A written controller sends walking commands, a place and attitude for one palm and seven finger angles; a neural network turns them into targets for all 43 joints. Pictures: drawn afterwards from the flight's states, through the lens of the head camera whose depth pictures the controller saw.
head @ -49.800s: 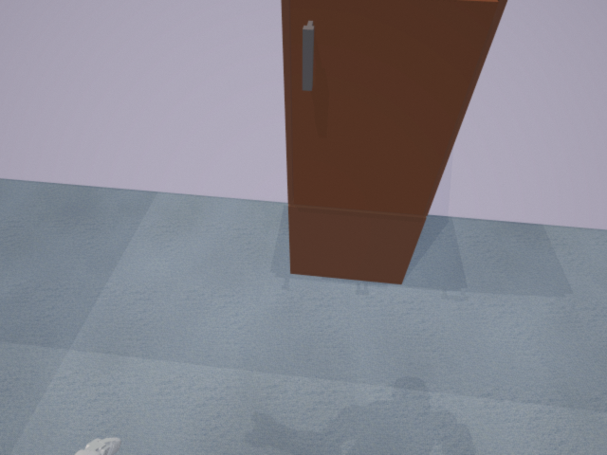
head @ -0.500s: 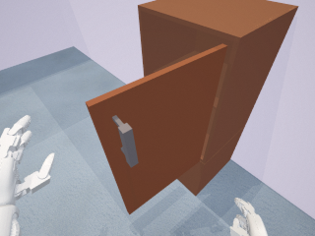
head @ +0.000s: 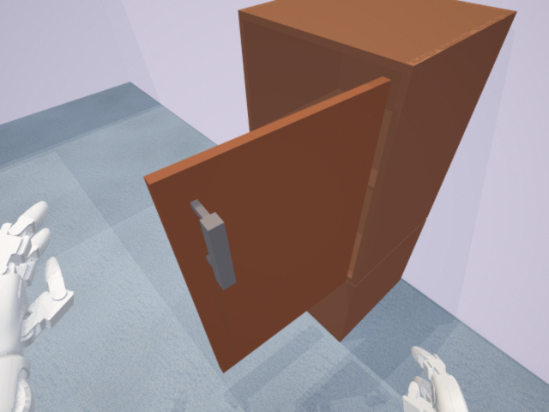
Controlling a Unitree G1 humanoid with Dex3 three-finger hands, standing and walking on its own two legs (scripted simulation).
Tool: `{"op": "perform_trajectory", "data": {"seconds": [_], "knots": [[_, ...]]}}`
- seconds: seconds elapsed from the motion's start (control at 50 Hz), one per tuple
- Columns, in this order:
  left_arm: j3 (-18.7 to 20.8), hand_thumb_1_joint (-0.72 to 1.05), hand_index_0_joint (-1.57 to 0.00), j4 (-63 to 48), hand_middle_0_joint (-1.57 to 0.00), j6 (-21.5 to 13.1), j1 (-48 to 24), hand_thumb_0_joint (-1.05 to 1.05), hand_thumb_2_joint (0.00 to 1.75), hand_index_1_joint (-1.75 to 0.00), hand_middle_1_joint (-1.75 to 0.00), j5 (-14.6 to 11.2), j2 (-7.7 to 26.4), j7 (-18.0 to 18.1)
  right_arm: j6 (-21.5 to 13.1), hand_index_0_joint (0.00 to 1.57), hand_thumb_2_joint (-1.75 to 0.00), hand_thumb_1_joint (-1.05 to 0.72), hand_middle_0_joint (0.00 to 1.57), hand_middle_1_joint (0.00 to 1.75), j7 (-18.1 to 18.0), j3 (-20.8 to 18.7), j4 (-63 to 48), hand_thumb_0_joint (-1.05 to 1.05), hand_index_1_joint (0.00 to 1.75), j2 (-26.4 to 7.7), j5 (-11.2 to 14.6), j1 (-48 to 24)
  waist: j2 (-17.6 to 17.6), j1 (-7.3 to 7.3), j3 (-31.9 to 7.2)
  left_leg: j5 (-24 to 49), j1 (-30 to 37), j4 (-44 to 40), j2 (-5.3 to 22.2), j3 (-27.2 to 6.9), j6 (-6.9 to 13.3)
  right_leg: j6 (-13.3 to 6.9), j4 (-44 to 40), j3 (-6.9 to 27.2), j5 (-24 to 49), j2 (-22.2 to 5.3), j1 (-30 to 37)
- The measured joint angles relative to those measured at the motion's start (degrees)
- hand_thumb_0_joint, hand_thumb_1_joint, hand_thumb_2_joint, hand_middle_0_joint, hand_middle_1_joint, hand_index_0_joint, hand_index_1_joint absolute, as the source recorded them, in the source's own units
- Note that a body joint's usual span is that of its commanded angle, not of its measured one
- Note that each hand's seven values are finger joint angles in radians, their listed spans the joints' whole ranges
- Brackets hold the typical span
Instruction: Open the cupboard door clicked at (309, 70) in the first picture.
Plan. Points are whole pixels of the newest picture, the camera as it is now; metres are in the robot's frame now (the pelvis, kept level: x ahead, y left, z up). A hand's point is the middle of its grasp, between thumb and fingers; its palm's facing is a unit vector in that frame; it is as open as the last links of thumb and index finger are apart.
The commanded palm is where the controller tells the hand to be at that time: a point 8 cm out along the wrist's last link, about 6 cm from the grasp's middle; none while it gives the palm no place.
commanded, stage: step back with the hand held close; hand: left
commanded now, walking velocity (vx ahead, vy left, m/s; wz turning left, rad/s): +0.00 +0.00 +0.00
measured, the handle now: (212, 245) +0.29 +0.12 +0.13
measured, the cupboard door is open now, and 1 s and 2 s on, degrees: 85 85 85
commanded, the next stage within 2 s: stop stepping back and stand still in 1.04 s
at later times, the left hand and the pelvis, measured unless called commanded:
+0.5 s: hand (27, 326) +0.15 +0.28 +0.15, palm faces +0.33 -0.79 -0.51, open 7.4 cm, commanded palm +0.09 +0.33 +0.17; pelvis -0.06 +0.03 -0.01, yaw -2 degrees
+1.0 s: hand out of the picture +0.05 +0.31 +0.18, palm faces +0.48 -0.77 -0.43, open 7.4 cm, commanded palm -0.03 +0.34 +0.17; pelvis -0.17 +0.04 -0.02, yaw +0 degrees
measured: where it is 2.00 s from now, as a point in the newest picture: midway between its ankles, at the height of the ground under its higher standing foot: outside the picture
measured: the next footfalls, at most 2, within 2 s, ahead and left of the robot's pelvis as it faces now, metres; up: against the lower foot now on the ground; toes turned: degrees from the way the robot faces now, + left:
right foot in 1.12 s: -0.25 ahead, -0.05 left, +0.00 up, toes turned -5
left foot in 1.32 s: -0.16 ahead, +0.13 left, +0.00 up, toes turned -2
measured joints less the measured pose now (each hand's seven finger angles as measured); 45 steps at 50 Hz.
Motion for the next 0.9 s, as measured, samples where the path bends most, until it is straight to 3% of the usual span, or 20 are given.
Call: {"op": "perform_trajectory", "data": {"seconds": [0.08, 0.16, 0.24, 0.4, 0.52, 0.66, 0.8, 0.86, 0.9], "knots": [[0.5, 0.89, -0.21, 0.0, -0.21, -0.2, -0.3, 0.01, 0.9, -0.31, -0.3, 0.0, 0.2, -0.2, 0.2, 0.2, -0.9, -0.9, 0.2, 0.3, 0.0, 0.1, -0.1, 0.01, 0.3, 0.0, 0.2, 0.1, 0.1, -0.03, -0.1, 0.2, -0.5, 0.2, 0.1, 0.0, 0.1, 0.0, -0.3, 0.0, 0.4, 0.1, -0.2], [3.1, 0.89, -0.21, -0.5, -0.21, -2.8, 0.5, 0.01, 0.9, -0.31, -0.3, 0.5, 1.5, -0.3, 1.8, 0.2, -0.9, -0.9, 0.2, 0.3, 0.5, 0.0, -1.5, 0.01, 0.3, -0.4, 0.4, -0.7, 0.5, -1.08, -0.6, 0.0, -3.6, 1.7, 0.7, 0.4, 0.3, 0.3, -0.5, 0.4, 1.5, 0.6, -2.9], [2.9, 0.9, -0.21, -1.1, -0.21, -3.2, 2.5, 0.01, 0.9, -0.3, -0.3, 0.8, 2.3, -0.2, 3.5, 0.2, -0.9, -0.9, 0.2, 0.3, 0.4, -0.9, -3.2, 0.01, 0.3, -1.0, 0.7, -1.4, 0.4, -2.15, -0.4, 0.8, -5.8, 1.8, 0.3, 1.7, 0.9, 1.0, 0.2, 1.7, 2.4, 0.2, -5.8], [3.2, 0.89, -0.22, -4.9, -0.21, -3.2, 5.2, 0.01, 0.9, -0.31, -0.3, 1.2, 5.1, 0.3, 5.3, 0.2, -0.9, -0.9, 0.2, 0.3, -0.1, -1.8, -5.3, 0.01, 0.3, -0.7, 1.2, -0.8, -2.2, -3.66, 1.1, 2.5, -9.2, 2.9, -0.8, 3.2, 2.1, 2.2, 3.3, 3.2, 3.4, -1.0, -10.5], [5.7, 0.89, -0.22, -7.6, -0.21, -5.1, 5.9, 0.01, 0.89, -0.31, -0.3, 1.7, 6.2, 1.3, 4.1, 0.2, -0.9, -0.9, 0.2, 0.3, 0.1, -1.5, -6.2, 0.01, 0.3, -0.1, 1.2, 0.7, -3.5, -3.99, 1.6, 3.1, -12.6, 5.8, -1.4, 3.3, 3.0, 2.8, 7.0, 3.2, 3.7, -1.7, -14.1], [6.8, 0.89, -0.22, -7.0, -0.21, -7.3, 4.1, 0.01, 0.9, -0.31, -0.3, 3.2, 3.9, 2.0, 0.9, 0.2, -0.9, -0.9, 0.2, 0.3, 0.2, -1.0, -5.7, 0.01, 0.3, 0.2, 1.0, 2.5, -2.3, -3.55, 1.9, 2.0, -17.5, 12.2, -1.4, 2.2, 3.6, 2.6, 12.8, 2.2, 2.8, -1.7, -18.2], [5.5, 0.89, -0.21, -8.5, -0.21, -8.6, 2.5, 0.01, 0.9, -0.31, -0.3, 3.1, 1.7, 3.0, -0.4, 0.2, -0.9, -0.9, 0.2, 0.3, 0.7, -0.8, -2.3, 0.01, 0.3, 0.2, 0.2, 2.6, -2.8, -3.34, 1.9, -7.0, -21.6, 17.3, -2.3, 1.1, 2.0, 2.4, 13.8, 1.9, 4.6, -2.2, -20.7], [5.4, 0.89, -0.21, -9.9, -0.21, -8.8, 2.1, 0.01, 0.9, -0.31, -0.3, 2.9, 2.7, 3.2, -0.1, 0.2, -0.9, -0.9, 0.2, 0.3, 0.5, -0.7, -1.9, 0.01, 0.3, -0.1, 0.1, 2.2, -3.5, -3.76, 2.7, -2.7, -21.8, 16.5, -2.3, 1.5, 2.7, 2.4, 16.1, 2.1, 2.0, -2.3, -22.0], [6.1, 0.89, -0.22, -9.7, -0.21, -8.9, 1.2, 0.01, 0.9, -0.31, -0.3, 3.0, 3.7, 3.3, -0.9, 0.2, -0.9, -0.9, 0.2, 0.3, 0.1, -1.2, -2.2, 0.01, 0.3, 0.0, -0.2, 2.2, -2.0, -4.39, 3.0, 4.0, -22.0, 14.7, -0.9, 0.9, 4.4, 2.3, 26.7, 2.8, -6.0, 0.3, -24.8]]}}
